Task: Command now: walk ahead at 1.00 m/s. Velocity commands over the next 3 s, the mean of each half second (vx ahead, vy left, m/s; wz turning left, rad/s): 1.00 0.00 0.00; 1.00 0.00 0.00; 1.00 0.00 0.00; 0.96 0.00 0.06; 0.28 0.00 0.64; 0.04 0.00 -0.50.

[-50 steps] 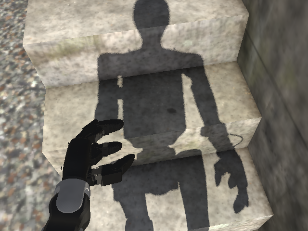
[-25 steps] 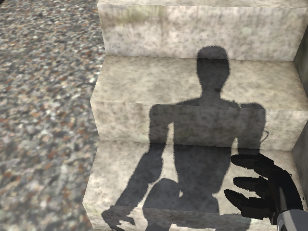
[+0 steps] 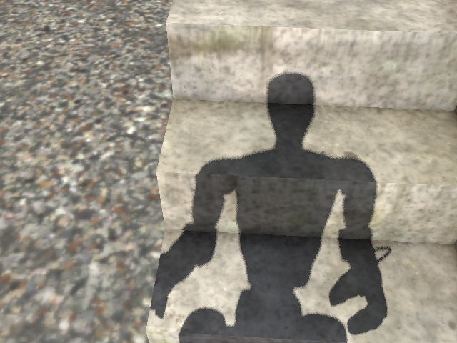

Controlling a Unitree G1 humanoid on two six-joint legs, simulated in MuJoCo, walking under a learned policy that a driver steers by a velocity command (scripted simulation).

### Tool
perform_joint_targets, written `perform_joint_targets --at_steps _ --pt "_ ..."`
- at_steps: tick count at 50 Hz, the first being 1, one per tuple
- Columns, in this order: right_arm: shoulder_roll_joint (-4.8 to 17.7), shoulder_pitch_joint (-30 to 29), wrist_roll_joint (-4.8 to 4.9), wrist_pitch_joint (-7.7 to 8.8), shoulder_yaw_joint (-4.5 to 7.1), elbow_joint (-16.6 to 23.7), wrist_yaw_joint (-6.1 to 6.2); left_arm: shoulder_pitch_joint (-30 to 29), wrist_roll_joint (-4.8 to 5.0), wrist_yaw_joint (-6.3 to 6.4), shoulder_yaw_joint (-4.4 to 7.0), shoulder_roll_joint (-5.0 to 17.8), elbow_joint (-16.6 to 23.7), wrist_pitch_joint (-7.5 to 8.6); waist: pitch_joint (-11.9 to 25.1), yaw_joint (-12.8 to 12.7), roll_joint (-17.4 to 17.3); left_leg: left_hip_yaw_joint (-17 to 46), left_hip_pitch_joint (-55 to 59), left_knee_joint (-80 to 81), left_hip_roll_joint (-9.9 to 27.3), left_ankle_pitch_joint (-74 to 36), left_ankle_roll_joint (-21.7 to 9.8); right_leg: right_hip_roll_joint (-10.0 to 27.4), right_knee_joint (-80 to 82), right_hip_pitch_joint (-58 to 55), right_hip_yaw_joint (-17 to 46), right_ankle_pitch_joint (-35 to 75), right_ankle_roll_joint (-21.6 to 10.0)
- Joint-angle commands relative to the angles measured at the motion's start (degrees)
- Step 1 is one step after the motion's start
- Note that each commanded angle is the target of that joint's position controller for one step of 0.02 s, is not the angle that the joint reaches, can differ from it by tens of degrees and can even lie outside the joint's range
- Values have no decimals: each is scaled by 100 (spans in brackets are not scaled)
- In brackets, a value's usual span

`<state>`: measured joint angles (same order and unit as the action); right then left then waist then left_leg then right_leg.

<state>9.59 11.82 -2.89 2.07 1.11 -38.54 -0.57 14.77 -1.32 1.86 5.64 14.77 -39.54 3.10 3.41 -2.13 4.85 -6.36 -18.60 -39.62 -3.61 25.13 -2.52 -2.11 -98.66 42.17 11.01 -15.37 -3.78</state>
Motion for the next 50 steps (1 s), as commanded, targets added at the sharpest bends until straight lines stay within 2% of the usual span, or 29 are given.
perform_joint_targets --at_steps 1,4,8,10,11,13,14,15,16,17,18,22,26,28,30,31,32,33,35,36,37,38,39,40,42,44,48,49,50 --pt "440 -31 90 237 118 73 101 -1196 -191 -13 -419 -609 1351 53 -634 -87 -1048 3064 468 2583 2324 691 -798 -129 -3729 3498 243 115 226" --pt "605 723 -55 529 182 -798 -36 -1633 -27 30 -581 -945 1626 -237 -1060 -166 -876 2386 143 2621 2131 56 -807 -478 -5421 4242 108 -508 -260" --pt "495 1063 99 680 192 -1274 -71 -2898 98 116 -736 -921 2121 -230 -1699 -145 -315 1013 -764 3768 1561 -1905 -294 -324 -2470 3337 -725 -524 -327" --pt "817 850 327 668 248 -1271 74 -2693 148 -2 -796 -593 2153 -307 -850 -276 -650 213 -977 4746 1251 -4346 -415 199 657 583 -2020 -582 -479" --pt "921 1048 500 626 256 -1337 174 -2355 238 -73 -790 -544 1860 -332 -106 -280 -637 107 -736 4271 1232 -7088 -640 -82 1525 -936 -2472 -597 -581" --pt "1997 1086 535 773 479 -1183 263 -217 317 -163 -540 -228 1118 -351 1755 -1040 -1541 177 1317 1800 1942 -12910 -1067 -591 1851 -2196 -2349 -1549 -493" --pt "2329 696 680 842 625 -1035 94 309 239 -194 -458 132 1042 -250 2230 -1346 -1753 311 1903 252 2008 -13051 -1075 -668 3588 -2666 -1741 -1518 -484" --pt "1869 893 544 894 586 -841 -64 516 -1 -166 -172 827 776 -211 2494 -1082 -969 561 1535 -1381 1577 -11495 -885 -103 4596 -3083 63 -2725 -688" --pt "1211 413 503 859 555 -496 -325 791 0 -34 3 1241 367 -268 1986 -1003 908 946 -402 -3394 146 -5479 -701 759 7220 -3231 3245 -4483 -1268" --pt "584 -319 57 773 433 12 -362 -309 128 -31 18 821 323 -277 1198 -597 598 1766 -1854 -5968 -464 -2723 -562 1026 7930 -2612 4594 -4560 -1366" --pt "-77 -498 -193 710 214 385 -330 -1040 165 -104 -117 340 262 -183 403 -147 -221 1965 -2731 -7327 -404 -2548 -554 1069 7335 -1794 3766 -3807 -1173" --pt "-883 23 -114 522 -296 509 -156 14 109 -147 -237 -594 -1337 301 -636 645 -672 1841 -4489 -8143 -69 -2212 -629 856 7259 -1595 1004 -1422 -760" --pt "-459 -846 155 341 -257 780 52 501 177 -218 -226 -257 -1483 493 -1106 459 -560 1093 -6142 -9053 230 -1188 -261 1178 8261 -2076 737 -1238 -813" --pt "-562 -1855 138 297 -307 1330 97 601 195 -239 -192 50 -1522 567 -1426 407 -173 763 -7068 -9247 478 -296 -328 1272 8781 -2344 599 -1302 -833" --pt "-439 -2505 129 204 -370 1714 11 856 289 -184 -210 -22 -1571 531 -1411 284 -496 219 -5802 -7059 783 -592 -292 1064 9587 -1627 113 -975 -760" --pt "-512 -2683 268 168 -510 1842 1 842 362 -73 -142 124 -1549 457 -930 216 -126 -350 -3383 -5246 871 -377 -487 1091 10750 -1000 -519 717 -930" --pt "-279 -2205 334 172 -413 1504 -90 499 574 7 -207 202 -1163 521 -247 319 -543 -900 -850 -4241 418 -608 -504 893 10519 -454 -913 4129 -856" --pt "-240 -1448 288 153 -300 1314 -77 1061 557 43 -169 691 -1199 691 606 492 -449 -1051 135 -4492 91 -201 -582 1252 9407 -1312 -1033 8332 -901" --pt "242 -323 256 59 4 1065 -152 847 351 16 166 1685 -939 705 2153 1256 -120 -425 537 -3051 -97 355 -731 1494 6615 -3321 -844 11511 -863" --pt "521 121 275 46 133 891 -144 365 240 -115 189 1561 -735 689 2335 1502 15 -272 672 -1457 -283 354 -611 1337 5365 -3938 -914 10684 -870" --pt "1013 657 197 77 383 532 -123 115 152 -207 123 1021 -458 792 2252 1495 151 1074 1526 -676 250 697 -1020 918 3453 -2916 -593 8266 -728" --pt "1646 1125 70 71 592 61 -39 -237 336 -323 -1 144 38 832 2171 1383 -1995 5296 2112 1052 2161 393 -2149 -795 9 -152 -758 2082 -222" --pt "1193 1217 64 90 655 19 -15 -764 102 -236 27 14 349 986 1952 1408 -14 5811 2155 1599 2415 -901 -2254 -721 -3055 953 517 1234 -175" --pt "973 889 157 205 577 -381 -27 -1420 43 -176 -206 -653 957 921 1164 948 -117 5191 1823 1535 2358 -114 -2000 -428 -3760 1878 473 1009 -289" --pt "306 1214 -69 445 300 -1265 -66 -1708 27 -60 -599 -1243 1458 638 -511 363 -255 3516 922 1772 2255 -813 -1274 -220 -4750 3458 495 -585 -559" --pt "-294 1260 -68 585 90 -1492 -94 -1087 203 -58 -633 -1175 1236 253 -855 -187 30 2225 200 1844 2102 -1563 -717 -218 -4880 3399 459 -858 -616" --pt "643 834 -48 786 216 -1574 -248 -2346 481 108 -674 -1066 1939 -5 -1549 -281 -420 632 -843 3279 1793 -2661 -567 -566 -4151 3339 -583 -1311 -364" --pt "581 582 60 758 208 -1717 -257 -2909 503 232 -726 -1038 2354 -46 -1966 -486 -835 -36 -1401 3918 1563 -3990 -442 -394 -2494 2668 -866 -1450 -378" --pt "666 657 187 716 187 -1670 -147 -2766 434 167 -722 -662 2418 -99 -1551 -588 -801 -455 -1531 4562 1315 -4896 -357 -47 -298 1121 -1512 -1004 -374"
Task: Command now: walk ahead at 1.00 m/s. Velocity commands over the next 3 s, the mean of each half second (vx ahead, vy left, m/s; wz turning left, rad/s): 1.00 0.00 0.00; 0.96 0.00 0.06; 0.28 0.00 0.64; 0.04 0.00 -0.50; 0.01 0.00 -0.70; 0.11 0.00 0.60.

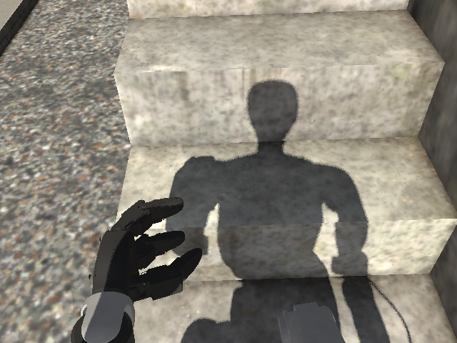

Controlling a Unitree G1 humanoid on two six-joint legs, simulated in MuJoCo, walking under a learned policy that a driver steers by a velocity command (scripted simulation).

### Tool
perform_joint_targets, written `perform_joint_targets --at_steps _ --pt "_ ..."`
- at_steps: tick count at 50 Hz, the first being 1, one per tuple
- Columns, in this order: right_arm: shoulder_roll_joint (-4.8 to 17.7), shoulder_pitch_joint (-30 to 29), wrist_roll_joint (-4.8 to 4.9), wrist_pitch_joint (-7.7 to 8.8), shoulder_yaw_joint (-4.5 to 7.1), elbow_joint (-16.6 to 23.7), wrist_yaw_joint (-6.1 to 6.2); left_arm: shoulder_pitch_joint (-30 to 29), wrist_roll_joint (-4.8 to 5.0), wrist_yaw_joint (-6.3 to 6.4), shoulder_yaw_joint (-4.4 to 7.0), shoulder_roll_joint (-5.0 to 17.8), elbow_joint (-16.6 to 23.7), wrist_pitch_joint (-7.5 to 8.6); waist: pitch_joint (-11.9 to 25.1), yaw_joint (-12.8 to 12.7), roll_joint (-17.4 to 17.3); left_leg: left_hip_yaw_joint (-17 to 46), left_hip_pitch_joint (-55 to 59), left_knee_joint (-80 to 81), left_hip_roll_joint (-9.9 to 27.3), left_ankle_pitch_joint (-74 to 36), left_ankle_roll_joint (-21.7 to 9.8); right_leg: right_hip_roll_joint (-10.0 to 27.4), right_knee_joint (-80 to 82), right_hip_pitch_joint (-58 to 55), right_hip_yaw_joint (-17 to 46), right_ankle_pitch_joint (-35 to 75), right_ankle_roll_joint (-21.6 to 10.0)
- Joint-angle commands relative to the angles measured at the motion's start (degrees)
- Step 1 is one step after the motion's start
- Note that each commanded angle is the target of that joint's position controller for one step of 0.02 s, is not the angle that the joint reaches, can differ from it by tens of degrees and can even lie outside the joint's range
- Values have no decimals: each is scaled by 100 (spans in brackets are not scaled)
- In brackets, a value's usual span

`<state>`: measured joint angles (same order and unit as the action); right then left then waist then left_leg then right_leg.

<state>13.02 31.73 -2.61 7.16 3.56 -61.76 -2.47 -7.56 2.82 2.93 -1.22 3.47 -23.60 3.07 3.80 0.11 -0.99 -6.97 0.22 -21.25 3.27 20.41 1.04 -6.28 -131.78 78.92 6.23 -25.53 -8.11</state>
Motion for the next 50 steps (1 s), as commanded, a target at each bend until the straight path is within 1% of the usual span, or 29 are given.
perform_joint_targets --at_steps 1,3,4,5,6,8,10,13,18,20,21,23,25,26,27,28,30,32,34,36,37,38,39,40,41,42,43,45,50 --pt "500 -1416 327 185 -52 750 158 94 -23 -71 41 707 455 -153 -471 -979 -120 -678 -3295 2523 485 -6524 -867 191 3844 -4685 -1535 826 -84" --pt "2094 -2057 559 456 329 1316 234 2806 -132 -178 323 1277 -417 -157 1706 -1930 -1247 -213 -1241 331 1116 -12227 -946 -5 4829 -6728 -1618 983 132" --pt "2307 -1950 748 463 475 1345 103 2925 -187 -101 461 1507 -457 -150 2009 -2027 -1160 175 -531 -951 998 -11402 -784 -75 6483 -6928 -1390 783 296" --pt "1994 -1535 708 357 504 1386 8 2445 -280 14 546 1780 -535 -77 1815 -1687 -667 458 -314 -3073 330 -10229 -612 4 8240 -6770 -433 240 62" --pt "1048 -1485 253 260 343 1719 -135 1841 -386 7 667 2107 -799 -26 969 -755 983 838 -1873 -5419 -840 -3932 -582 854 9362 -6679 1618 1337 -50" --pt "-458 -893 28 324 103 2209 -253 1748 -508 45 711 1977 -1219 -103 1069 3 432 2472 -4679 -9690 -1658 -1843 -497 1662 10416 -6917 3876 -324 -580" --pt "-878 -2687 -272 385 -264 2977 -262 2096 -556 -23 473 1322 -2118 206 -630 -78 363 2021 -6920 -10784 -1388 -1131 -951 1440 10526 -6437 2823 -719 -498" --pt "-752 -2308 -159 34 -391 2938 -73 2415 -409 9 310 758 -2557 428 -522 130 340 1545 -7663 -11355 -1046 -602 -896 1352 10642 -7013 1193 1309 -422" --pt "-933 -4840 85 -333 -712 4251 155 3172 -230 2 149 750 -3260 524 -1605 226 38 117 -7231 -9380 -477 827 -1074 1338 13040 -5085 -430 3606 309" --pt "-520 -3717 250 -397 -712 3733 32 2794 270 177 177 1128 -2826 561 -90 611 -288 -770 -2006 -6873 -839 -427 -938 1135 13180 -3741 -1055 8363 51" --pt "-371 -2915 174 -502 -634 3526 83 2355 417 212 312 1972 -2507 723 1079 1088 -53 -618 -1156 -7212 -974 -850 -922 1670 12443 -4504 -901 12426 -38" --pt "120 -2416 204 -621 -495 3336 -11 2609 389 362 607 2598 -2277 720 1942 1350 116 -40 -1472 -4987 -991 350 -1160 1927 9944 -6568 -430 13897 138" --pt "774 -1655 470 -513 -186 2752 -50 1864 -84 268 872 2689 -1794 606 2061 1767 52 769 -1084 -1352 -1037 -19 -1451 1087 5864 -7389 -184 9799 557" --pt "1178 -1552 278 -453 105 2233 -52 1769 -399 217 829 1982 -1402 666 1516 1242 -1448 2995 1009 -1381 564 -5099 -2452 -314 1824 -3519 -20 1109 1275" --pt "1325 -705 -79 -364 225 2080 199 1607 -435 163 617 1235 -946 694 1838 1307 120 4895 2142 -1151 1705 -6233 -3202 -478 -1006 -1213 944 496 740" --pt "1103 -652 -77 -232 261 1661 318 864 -466 142 387 668 -522 681 1303 1121 498 4904 1784 -851 1704 -3145 -2674 -97 -1211 -422 1300 352 258" --pt "11 -595 -178 -95 -38 810 274 641 -551 110 -7 -206 -222 554 -505 112 754 3114 97 -471 1373 -2402 -1470 295 -1490 382 1277 -7 -352" --pt "-401 -1926 15 3 -229 1012 120 1197 -254 35 5 141 -451 247 -1358 -789 1102 983 -2949 594 601 -1717 -785 171 747 -1377 617 126 -152" --pt "-27 -1479 146 187 -163 567 -15 101 -156 163 -71 2 -102 15 -1501 -381 106 609 -3075 1488 573 -3289 -1125 -82 -45 -827 -495 -590 -2" --pt "377 -1497 388 242 -66 329 -15 -356 -120 352 -135 236 468 21 -1559 -741 -514 24 -3344 2365 595 -5008 -1054 510 2660 -1787 -906 -658 -59" --pt "559 -1763 632 196 -79 585 112 279 -95 286 -175 689 281 50 -820 -1100 -76 -258 -4016 2753 286 -6140 -1218 714 5332 -4688 -1503 159 -39" --pt "911 -1396 958 145 -8 947 264 1758 96 290 86 966 -647 105 895 -1106 -45 279 -3626 1646 268 -9086 -1584 -263 5496 -7363 -1577 1516 228" --pt "1781 -2067 1005 255 322 922 172 3460 192 338 350 1240 -1282 -35 1787 -1937 -1290 310 -2238 193 531 -10446 -1280 -153 6490 -7907 -1448 1758 508" --pt "1964 -2390 910 343 452 963 117 3665 29 325 496 1706 -1514 -115 2113 -2347 -1233 596 -1556 -1779 355 -10498 -1075 -410 7841 -8059 -967 833 728" --pt "1375 -2367 822 266 395 1206 -91 3841 -491 345 685 2531 -1737 -139 2381 -2077 1149 1010 -2170 -4990 -699 -6269 -643 1070 9266 -8318 1947 691 106" --pt "575 -1901 424 -18 253 1196 -205 2907 -376 533 603 2477 -1720 -84 2932 -1001 1768 2188 -2942 -7201 -1520 -2320 -428 1665 11413 -8174 4677 -741 -391" --pt "186 -1535 107 -241 181 1569 -240 1797 -177 526 627 2436 -1661 -4 2235 -10 1036 2529 -3666 -8613 -1569 -2448 -344 2035 11731 -7289 5305 -2154 -245" --pt "-67 -1832 -360 -561 5 1772 -138 1510 -29 199 522 1861 -2223 255 640 409 67 2366 -4725 -9550 -1463 -2273 -541 1952 10876 -6029 3846 -2064 -92" --pt "-251 -1779 7 -948 -128 1944 31 2290 -154 9 247 911 -2631 530 -706 523 -93 1971 -6433 -10643 -1240 -428 -407 2347 10797 -6174 432 3154 341"
Over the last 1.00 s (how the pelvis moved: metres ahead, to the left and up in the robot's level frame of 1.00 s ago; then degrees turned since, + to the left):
0.58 -0.05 0.42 -2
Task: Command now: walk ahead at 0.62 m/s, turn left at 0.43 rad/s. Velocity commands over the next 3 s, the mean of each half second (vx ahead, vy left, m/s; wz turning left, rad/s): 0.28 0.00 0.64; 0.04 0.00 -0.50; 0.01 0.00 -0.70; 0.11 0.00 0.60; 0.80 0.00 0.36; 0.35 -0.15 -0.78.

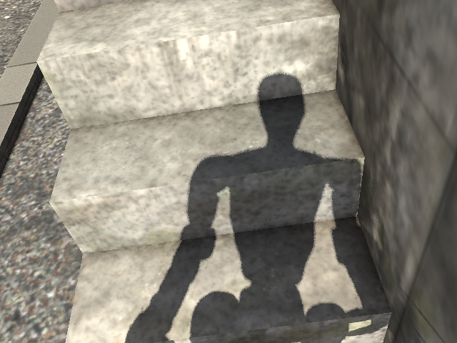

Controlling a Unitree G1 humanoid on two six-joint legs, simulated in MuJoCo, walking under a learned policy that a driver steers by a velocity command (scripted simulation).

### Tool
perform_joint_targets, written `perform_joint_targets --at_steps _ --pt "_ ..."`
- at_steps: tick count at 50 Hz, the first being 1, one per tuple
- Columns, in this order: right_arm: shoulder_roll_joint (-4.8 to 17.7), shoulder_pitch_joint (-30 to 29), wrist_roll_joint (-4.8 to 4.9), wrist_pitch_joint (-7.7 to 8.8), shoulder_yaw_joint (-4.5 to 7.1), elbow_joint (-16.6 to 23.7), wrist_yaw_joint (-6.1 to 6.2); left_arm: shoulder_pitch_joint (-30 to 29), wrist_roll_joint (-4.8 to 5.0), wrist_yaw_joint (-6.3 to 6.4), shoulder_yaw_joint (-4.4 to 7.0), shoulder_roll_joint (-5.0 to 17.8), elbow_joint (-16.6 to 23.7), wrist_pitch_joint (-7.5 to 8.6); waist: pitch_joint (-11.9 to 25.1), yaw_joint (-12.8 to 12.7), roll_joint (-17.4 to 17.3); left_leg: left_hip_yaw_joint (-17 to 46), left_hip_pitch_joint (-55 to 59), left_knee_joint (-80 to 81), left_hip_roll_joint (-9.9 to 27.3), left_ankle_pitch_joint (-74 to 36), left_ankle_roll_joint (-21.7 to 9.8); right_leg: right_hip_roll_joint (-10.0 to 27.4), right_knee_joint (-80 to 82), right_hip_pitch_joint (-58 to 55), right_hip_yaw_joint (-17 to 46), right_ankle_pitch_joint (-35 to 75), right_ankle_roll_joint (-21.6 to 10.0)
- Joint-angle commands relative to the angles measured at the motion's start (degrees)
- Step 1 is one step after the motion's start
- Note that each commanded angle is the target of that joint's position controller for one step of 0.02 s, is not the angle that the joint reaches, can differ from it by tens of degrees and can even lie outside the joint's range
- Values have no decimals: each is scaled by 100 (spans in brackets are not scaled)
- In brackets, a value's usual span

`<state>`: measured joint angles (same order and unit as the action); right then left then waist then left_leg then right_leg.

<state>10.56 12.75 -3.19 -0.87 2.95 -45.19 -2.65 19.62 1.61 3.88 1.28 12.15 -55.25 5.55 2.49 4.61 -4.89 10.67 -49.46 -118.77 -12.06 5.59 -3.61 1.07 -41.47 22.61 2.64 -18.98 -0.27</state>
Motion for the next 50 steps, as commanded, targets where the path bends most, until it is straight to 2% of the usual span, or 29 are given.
perform_joint_targets --at_steps 1,2,3,5,7,10,11,13,14,16,17,18,19,20,21,22,23,26,27,28,29,31,34,38,42,44,47,49,50 --pt "-88 153 53 -241 -62 281 101 -191 -48 -117 -19 55 552 274 -691 89 599 49 -1666 -1424 314 1098 22 1622 1898 -492 476 2379 -422" --pt "167 111 908 106 -365 759 -5 -378 -641 -919 -122 60 736 157 -673 -240 2937 -83 -3193 -1916 372 1586 -537 849 2172 -414 -94 1487 -1071" --pt "269 -85 914 160 -393 821 -9 -182 -846 -1065 -168 -110 486 56 -554 -177 2390 -324 -3490 -2254 477 1692 -700 1096 2422 -490 103 1347 -1204" --pt "54 -666 688 76 -619 1218 -71 100 -1076 -1140 -146 261 215 -110 34 -84 1242 -727 -3310 -1151 1118 1065 -682 1319 2751 -303 -215 1583 -1067" --pt "414 -1636 420 -147 -601 1593 -251 500 -1037 -1008 -154 634 90 -160 261 -262 1439 -1620 -3136 279 1656 -77 -255 1207 3156 -109 -545 1480 -1095" --pt "63 -2477 166 -563 -875 1809 -571 1882 -1114 -972 -146 792 -831 -133 355 -616 1570 -1951 -3681 487 1999 908 -619 1655 3187 -1496 -761 3674 -1130" --pt "-54 -1839 25 -482 -884 1546 -698 1085 -866 -928 -117 912 -447 -2 730 -61 1611 -2183 -2210 1492 1822 1241 -754 1274 2863 -1313 -1340 5785 -966" --pt "240 -1167 209 -451 -840 1459 -779 648 -843 -892 41 1637 -28 124 1516 337 1695 -2469 777 2497 1293 586 -467 1770 2775 -923 -1239 9786 -1212" --pt "531 -688 419 -306 -711 1411 -743 12 -700 -972 122 2081 387 196 1090 729 1933 -2508 1505 3585 902 824 -258 1733 2439 -1184 -1268 11136 -1175" --pt "1096 1326 363 -22 -395 642 -392 -506 -671 -945 289 2358 918 99 875 1322 940 -2285 3215 7151 302 139 -304 1487 195 -1194 -1069 10572 -867" --pt "2089 2368 247 -34 -118 168 35 306 -1068 -1013 64 1186 1475 8 2759 479 -981 978 6426 7349 1632 -5997 -2020 440 -2570 1032 -916 5399 59" --pt "2340 2598 -67 -4 84 404 -15 31 -758 -1101 401 1565 1701 -28 2966 754 -1110 3697 5937 9079 2975 -6008 -2717 -1116 -6426 1541 366 63 490" --pt "2448 1880 -39 222 276 440 -107 -546 -355 -1058 424 1276 2104 41 1506 594 -479 3576 4222 9211 3037 -3527 -1992 -1051 -8221 2660 1491 108 439" --pt "2299 726 158 377 302 544 -197 -1244 -169 -991 398 1236 2414 123 235 261 -167 3255 3053 8996 2770 -1433 -1590 -848 -8965 3634 1275 -19 376" --pt "1955 286 325 480 183 571 -263 -1118 -457 -914 309 981 2445 59 146 -192 -164 2776 2517 9157 2590 -537 -1546 -762 -9115 3897 1088 -216 72" --pt "1384 -65 208 496 -28 391 -298 -945 -618 -915 67 473 2630 -90 -242 -719 549 2161 1452 9379 2441 942 -1135 -459 -8802 3825 1028 47 -258" --pt "1096 -269 17 479 -88 399 -279 -609 -668 -845 -109 154 2603 -188 -645 -985 457 1472 694 9726 2288 1719 -925 -235 -8255 3517 883 -116 -430" --pt "1218 -11 -164 619 -94 352 -190 208 -232 -1076 -232 377 2205 -326 -367 -941 223 -115 709 10066 2050 636 -524 -433 -8310 2911 235 172 183" --pt "203 -24 -52 494 -294 -61 -18 -333 258 -236 -115 -458 1582 -539 60 -694 1173 -401 1675 9539 1886 -69 -123 -842 -8190 2551 100 797 296" --pt "405 286 -49 459 -290 -135 -25 -269 298 106 -172 -533 1659 -641 35 -559 772 -533 2091 9554 1966 -593 -29 -913 -8669 3007 -63 371 353" --pt "1682 816 -268 669 -97 507 -138 194 2 -669 -161 800 2260 -344 -463 -551 -245 -905 1891 9825 1936 -1047 -257 -792 -9319 3419 90 -272 717" --pt "2115 -347 -320 587 53 1158 -104 -418 152 -875 74 1338 2354 -346 -245 -466 34 -572 2199 9898 2534 -739 -509 -807 -9714 3577 367 -194 937" --pt "1809 77 -223 780 -98 1417 211 -840 75 -647 5 1154 2671 -384 60 -72 8 -286 3867 9804 3076 -246 -813 -691 -9715 4446 674 146 960" --pt "1928 552 -51 911 -30 1400 441 -959 -123 -732 84 1114 2819 -213 -47 162 -317 -823 4700 9876 2975 210 -636 -491 -8451 4375 185 -94 783" --pt "1997 -930 -13 878 104 1802 566 -526 -197 -1054 -49 691 2727 -331 -271 -318 7 -1163 3653 10451 3066 473 -476 182 -4844 2256 -222 242 582" --pt "2066 -1260 159 778 175 1803 557 -407 -327 -1177 -44 464 2643 -380 -396 -572 -387 -1381 3171 10523 2986 -103 -404 147 -2781 987 -585 -136 639" --pt "2124 -1529 -8 498 173 1674 461 665 -341 -1299 -19 251 2098 -204 -206 -1159 -193 -1519 3166 9171 3143 -266 -351 -178 1056 -612 -765 1722 199" --pt "1240 41 2 375 -104 1285 315 647 -494 -1157 197 742 1900 -118 212 -362 460 -2108 3254 6915 2500 238 156 -200 2033 -1110 9 3431 -399" --pt "901 577 31 477 -200 1593 316 837 -445 -970 566 1915 2046 -123 1163 -24 1316 -1963 1454 5463 1857 2721 917 1356 862 -2624 2522 6117 -1697"
Over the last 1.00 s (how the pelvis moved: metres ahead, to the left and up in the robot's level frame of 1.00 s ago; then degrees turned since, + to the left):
0.62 -0.14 0.57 2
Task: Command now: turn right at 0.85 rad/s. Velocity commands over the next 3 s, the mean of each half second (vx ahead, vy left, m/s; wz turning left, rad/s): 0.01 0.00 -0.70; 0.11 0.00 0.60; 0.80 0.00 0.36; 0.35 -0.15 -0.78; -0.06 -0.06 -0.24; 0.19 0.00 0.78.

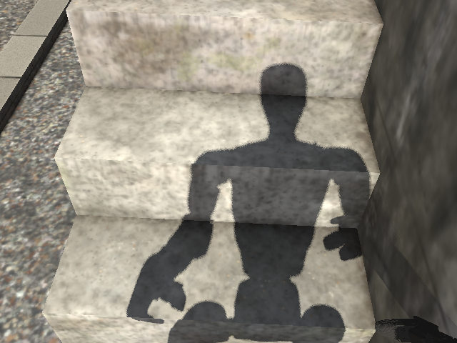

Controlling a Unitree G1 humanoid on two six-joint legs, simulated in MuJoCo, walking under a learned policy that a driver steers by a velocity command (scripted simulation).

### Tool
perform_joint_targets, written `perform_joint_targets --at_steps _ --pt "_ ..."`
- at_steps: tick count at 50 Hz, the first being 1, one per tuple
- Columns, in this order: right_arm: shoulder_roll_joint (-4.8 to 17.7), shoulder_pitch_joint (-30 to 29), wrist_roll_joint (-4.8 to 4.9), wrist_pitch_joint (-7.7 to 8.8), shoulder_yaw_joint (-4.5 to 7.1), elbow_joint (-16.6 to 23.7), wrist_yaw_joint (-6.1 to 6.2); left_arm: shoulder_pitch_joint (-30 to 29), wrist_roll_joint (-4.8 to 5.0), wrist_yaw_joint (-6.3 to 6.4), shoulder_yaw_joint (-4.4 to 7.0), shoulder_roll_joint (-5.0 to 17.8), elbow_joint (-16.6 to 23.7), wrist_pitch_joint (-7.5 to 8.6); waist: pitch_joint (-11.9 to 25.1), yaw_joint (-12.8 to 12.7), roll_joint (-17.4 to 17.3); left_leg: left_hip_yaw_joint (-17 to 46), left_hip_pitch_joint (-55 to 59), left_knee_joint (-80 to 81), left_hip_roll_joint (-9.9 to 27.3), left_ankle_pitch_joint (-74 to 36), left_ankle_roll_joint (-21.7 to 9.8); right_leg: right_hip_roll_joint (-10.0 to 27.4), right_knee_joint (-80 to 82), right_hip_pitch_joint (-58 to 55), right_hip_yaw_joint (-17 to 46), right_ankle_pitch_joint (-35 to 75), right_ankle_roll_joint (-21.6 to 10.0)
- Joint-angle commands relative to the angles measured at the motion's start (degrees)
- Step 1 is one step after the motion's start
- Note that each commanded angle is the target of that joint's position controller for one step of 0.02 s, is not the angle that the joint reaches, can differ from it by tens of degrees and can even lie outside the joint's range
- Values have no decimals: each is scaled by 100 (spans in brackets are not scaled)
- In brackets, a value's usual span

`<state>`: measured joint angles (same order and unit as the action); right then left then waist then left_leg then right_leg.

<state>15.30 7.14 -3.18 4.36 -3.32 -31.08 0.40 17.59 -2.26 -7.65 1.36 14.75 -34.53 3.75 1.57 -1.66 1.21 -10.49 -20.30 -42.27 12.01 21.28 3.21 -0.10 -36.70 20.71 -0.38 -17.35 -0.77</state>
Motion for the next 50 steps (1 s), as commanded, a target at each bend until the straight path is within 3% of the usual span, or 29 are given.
perform_joint_targets --at_steps 1,2,3,6,8,12,14,16,18,19,21,22,23,24,25,26,27,29,30,32,35,40,42,43,44,45,47,48,50 --pt "512 498 185 47 406 490 -34 1339 -147 253 714 1955 -35 65 2105 -51 939 1174 -2822 -3506 -1108 1617 454 2046 1098 -3164 4422 2916 -2195" --pt "313 -465 337 59 326 621 -75 1162 -207 194 604 1369 -65 132 1271 -411 1320 1797 -3712 -5520 -1117 1351 373 1703 1140 -2257 4259 1359 -1894" --pt "494 -728 245 53 443 526 24 747 -40 125 388 853 -46 156 708 -346 745 1742 -4237 -6206 -1056 973 325 1242 1164 -1720 3521 979 -1458" --pt "673 -618 223 14 480 576 244 -253 39 94 244 789 184 87 269 182 211 1780 -3081 -6534 -915 1029 35 1039 1114 435 2635 1886 -1431" --pt "779 -561 307 -15 492 642 294 -148 146 177 234 686 98 199 727 10 243 1976 -3219 -6168 -935 1480 19 1108 963 130 2896 2126 -1440" --pt "633 -619 123 -227 434 565 303 295 161 288 188 650 -16 218 1017 -383 472 2042 -3768 -6285 -1107 1461 93 1075 668 -328 3337 2461 -1441" --pt "562 -511 102 -250 386 559 307 410 284 335 206 715 -18 235 1217 -378 370 2094 -3886 -6265 -1170 1483 163 1058 639 -515 3589 2467 -1476" --pt "523 -581 232 -263 389 741 381 -11 243 411 212 779 74 294 1059 -273 600 1848 -3600 -5695 -1104 1486 159 882 495 -116 3240 2633 -1321" --pt "206 -626 191 -353 294 872 185 -637 278 544 224 843 186 324 1025 -43 442 1633 -2746 -4206 -950 1282 80 524 490 639 2758 2060 -826" --pt "-32 -148 180 -321 292 550 123 -1351 303 588 170 812 481 385 1051 242 771 1388 -1646 -3312 -921 475 145 435 622 1330 2627 2054 -707" --pt "-557 385 415 -331 159 -3 -205 -2083 465 531 -109 162 449 313 855 648 496 1261 -140 -1038 -690 -981 419 331 240 1941 2355 1139 -329" --pt "-504 403 449 -400 263 -208 -350 -2023 585 437 -140 96 507 258 748 579 541 725 242 385 -964 -1185 524 15 222 1613 2089 854 -342" --pt "-516 430 287 -408 274 -458 -465 -1287 747 207 -145 -9 148 179 638 315 369 493 422 1465 -1093 -1671 575 -62 78 1166 2144 764 -310" --pt "129 780 254 -254 458 -587 -449 123 538 -34 -18 -58 -95 69 1315 -512 -4 1828 1014 1151 -420 -4261 -299 -466 -670 456 1563 408 225" --pt "590 -423 467 -262 594 -166 -550 461 339 -30 -28 -236 7 -3 1370 -1302 -529 2127 769 1240 -246 -4235 -766 -546 -534 396 995 -584 631" --pt "842 -1433 498 -371 751 196 -616 155 209 -12 -149 -262 124 -59 461 -1171 -242 2523 -403 1444 -359 -1457 -750 -340 -269 398 651 -511 871" --pt "783 -1106 464 -333 818 229 -589 -927 209 64 -184 -240 416 -101 -24 -551 -240 2714 -858 1971 -468 408 -791 -307 -528 548 542 -498 848" --pt "494 -620 219 -171 788 154 -425 -1694 255 414 -76 58 510 -148 -1 1 -848 3683 111 2165 -115 436 -1172 -167 -706 1482 674 -400 923" --pt "409 -98 213 -109 774 -32 -348 -1928 344 575 -41 111 630 -60 56 237 -1136 4205 547 2200 104 287 -1230 -25 -835 1846 779 -402 954" --pt "577 23 287 -44 841 -83 -136 -2129 331 760 -62 -43 920 112 148 178 -1441 4074 480 2131 5 -218 -1397 -123 -986 1626 536 -233 722" --pt "753 -283 173 -2 930 59 153 -1886 168 831 -19 -184 1095 293 463 -164 -1205 4112 439 1861 -141 -1407 -1693 -324 -912 1091 413 25 221" --pt "730 -602 318 -194 955 1 299 -771 164 637 -78 -469 1078 283 661 -323 -947 4091 135 1695 -480 -1000 -1559 -360 763 -154 361 444 -87" --pt "401 -500 342 -290 888 -74 224 31 151 603 68 -7 893 225 833 -310 -9 3511 -1579 429 -1185 227 -870 517 1043 -1905 1454 1272 -916" --pt "153 56 114 -237 830 -269 138 101 169 572 155 370 720 143 889 15 1559 2215 -2902 -1691 -2004 803 -8 1954 1713 -2756 3290 1249 -2278" --pt "363 618 20 -130 806 -780 24 -148 24 514 149 419 715 113 389 85 1492 2193 -3787 -4267 -1428 641 90 2656 2167 -2124 4062 -1114 -2552" --pt "498 601 136 -65 823 -976 -21 -429 57 354 9 129 676 178 12 227 1098 2122 -4382 -6118 -1229 18 -112 2318 2200 -1366 3851 -2692 -2109" --pt "412 -94 187 -40 881 -839 -32 -591 205 144 -332 -518 318 190 -79 253 307 1774 -4547 -6892 -1173 -573 -419 1744 2126 -793 2299 -2371 -1476" --pt "429 -374 184 -54 874 -721 18 -178 132 140 -399 -620 4 121 139 72 -84 1783 -4403 -6285 -1084 -668 -475 1473 2054 -1036 1726 -1922 -1394" --pt "354 -643 237 56 821 -615 -114 -183 67 204 -284 -309 -193 56 201 -107 198 1488 -4146 -5637 -881 -227 -378 1470 2167 -1445 1292 -1362 -1302"
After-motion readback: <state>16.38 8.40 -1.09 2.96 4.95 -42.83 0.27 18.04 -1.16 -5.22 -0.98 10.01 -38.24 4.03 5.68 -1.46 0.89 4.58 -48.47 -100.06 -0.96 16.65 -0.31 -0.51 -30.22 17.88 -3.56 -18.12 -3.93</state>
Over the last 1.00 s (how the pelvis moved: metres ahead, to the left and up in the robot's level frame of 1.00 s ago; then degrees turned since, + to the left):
0.25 -0.02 0.19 0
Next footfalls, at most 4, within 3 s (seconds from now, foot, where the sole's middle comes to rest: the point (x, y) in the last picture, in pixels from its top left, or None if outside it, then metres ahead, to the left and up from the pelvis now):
0.46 left None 0.07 0.23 -0.76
0.82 right None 0.02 -0.01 -0.76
1.30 left None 0.07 0.34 -0.77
1.68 right None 0.06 0.20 -0.74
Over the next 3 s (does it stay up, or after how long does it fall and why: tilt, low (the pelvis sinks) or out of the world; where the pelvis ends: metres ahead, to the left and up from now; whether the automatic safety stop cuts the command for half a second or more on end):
stays up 0.51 0.06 0.41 its command is cut before an obstacle after 1.7 s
